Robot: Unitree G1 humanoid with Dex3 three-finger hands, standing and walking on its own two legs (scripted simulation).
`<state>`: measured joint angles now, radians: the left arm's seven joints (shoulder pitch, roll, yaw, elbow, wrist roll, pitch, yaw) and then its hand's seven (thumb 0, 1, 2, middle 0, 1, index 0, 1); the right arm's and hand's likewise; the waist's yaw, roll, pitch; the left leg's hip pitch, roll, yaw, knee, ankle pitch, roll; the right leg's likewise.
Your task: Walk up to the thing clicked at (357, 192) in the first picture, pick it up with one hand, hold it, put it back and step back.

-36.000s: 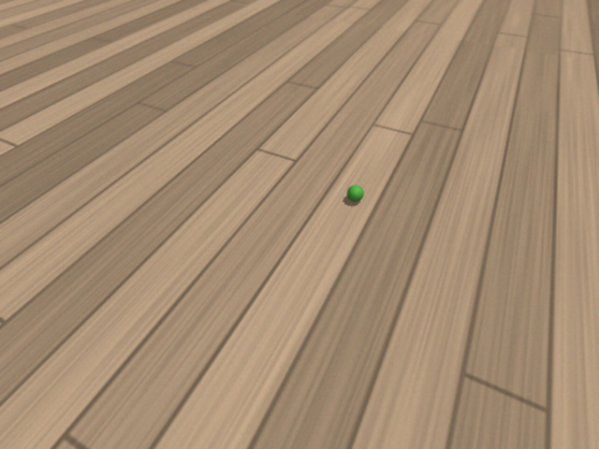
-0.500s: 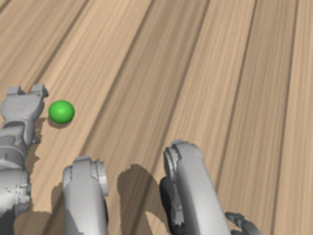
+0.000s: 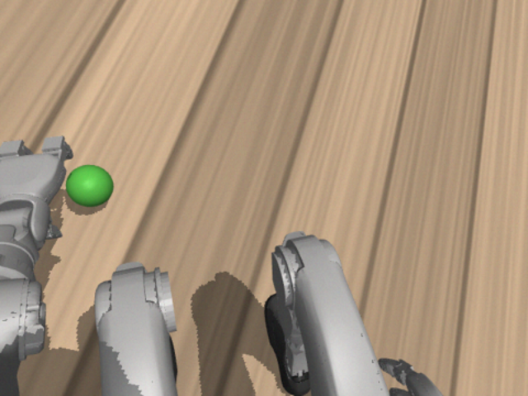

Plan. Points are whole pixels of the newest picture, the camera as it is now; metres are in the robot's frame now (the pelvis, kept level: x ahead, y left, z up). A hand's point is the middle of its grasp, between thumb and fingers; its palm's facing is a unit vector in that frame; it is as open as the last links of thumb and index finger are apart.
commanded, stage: approach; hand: left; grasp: from above
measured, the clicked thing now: (90, 185) +0.50 +0.24 -0.30
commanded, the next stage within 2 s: rest palm in 0.68 s
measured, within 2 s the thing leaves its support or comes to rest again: neither
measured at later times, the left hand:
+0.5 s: hand (80, 147) +0.53 +0.22 -0.17, palm faces -0.35 -0.04 -0.93, open 13.7 cm
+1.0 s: hand (72, 206) +0.44 +0.25 -0.20, palm faces -0.50 -0.06 -0.86, open 13.6 cm
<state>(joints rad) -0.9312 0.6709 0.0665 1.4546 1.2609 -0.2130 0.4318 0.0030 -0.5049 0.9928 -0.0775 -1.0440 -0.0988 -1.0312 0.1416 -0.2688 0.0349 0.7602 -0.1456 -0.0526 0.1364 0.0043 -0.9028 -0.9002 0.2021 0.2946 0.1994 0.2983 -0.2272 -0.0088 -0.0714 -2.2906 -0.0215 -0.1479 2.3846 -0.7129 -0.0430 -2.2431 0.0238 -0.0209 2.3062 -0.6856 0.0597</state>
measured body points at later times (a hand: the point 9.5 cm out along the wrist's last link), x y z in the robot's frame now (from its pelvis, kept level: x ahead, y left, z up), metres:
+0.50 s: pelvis +0.00 +0.00 -0.01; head +0.25 +0.07 +0.36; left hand +0.54 +0.22 -0.11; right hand +0.02 -0.27 -0.10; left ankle +0.07 +0.13 -0.30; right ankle +0.10 -0.13 -0.30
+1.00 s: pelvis -0.01 +0.00 -0.01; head +0.23 +0.08 +0.36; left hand +0.46 +0.25 -0.15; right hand +0.04 -0.28 -0.11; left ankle +0.07 +0.13 -0.30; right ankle +0.10 -0.13 -0.30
